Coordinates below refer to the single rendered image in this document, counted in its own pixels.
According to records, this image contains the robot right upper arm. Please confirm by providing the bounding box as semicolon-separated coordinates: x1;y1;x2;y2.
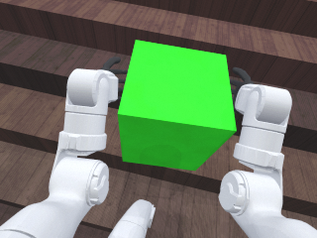
218;170;317;238

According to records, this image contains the left robot thigh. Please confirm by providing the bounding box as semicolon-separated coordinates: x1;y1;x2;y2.
108;199;156;238

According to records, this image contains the robot left forearm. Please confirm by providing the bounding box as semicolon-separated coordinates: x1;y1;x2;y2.
49;68;119;193

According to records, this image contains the robot left upper arm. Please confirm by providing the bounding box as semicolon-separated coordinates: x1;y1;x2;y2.
0;156;109;238

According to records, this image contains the robot right forearm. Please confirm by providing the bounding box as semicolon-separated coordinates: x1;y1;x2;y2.
233;83;292;204

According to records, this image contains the carton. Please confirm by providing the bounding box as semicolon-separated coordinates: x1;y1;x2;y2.
118;40;237;171

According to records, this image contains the left robot hand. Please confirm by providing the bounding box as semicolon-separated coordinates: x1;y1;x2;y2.
101;57;128;101

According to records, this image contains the right robot hand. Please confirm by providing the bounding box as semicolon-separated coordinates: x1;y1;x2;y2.
229;67;254;114

